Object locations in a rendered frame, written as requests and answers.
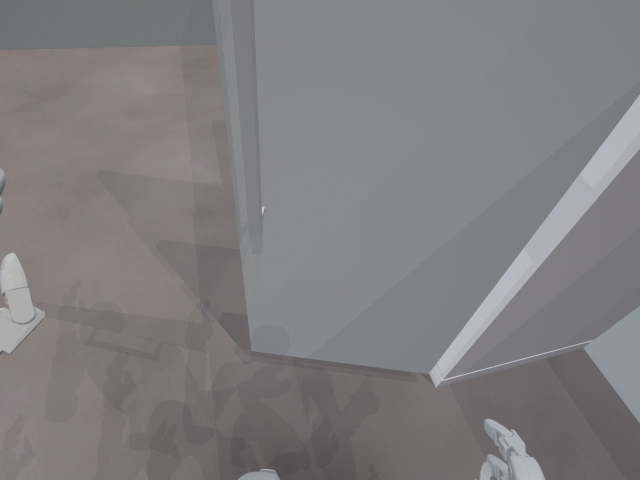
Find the left robot shin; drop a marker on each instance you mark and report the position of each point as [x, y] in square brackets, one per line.
[269, 470]

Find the handle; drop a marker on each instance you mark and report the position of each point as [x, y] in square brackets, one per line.
[242, 12]

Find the right robot hand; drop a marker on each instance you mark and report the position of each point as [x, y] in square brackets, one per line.
[520, 465]

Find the fridge door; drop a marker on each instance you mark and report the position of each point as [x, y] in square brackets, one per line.
[409, 150]

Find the left robot hand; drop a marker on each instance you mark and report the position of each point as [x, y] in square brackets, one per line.
[22, 318]

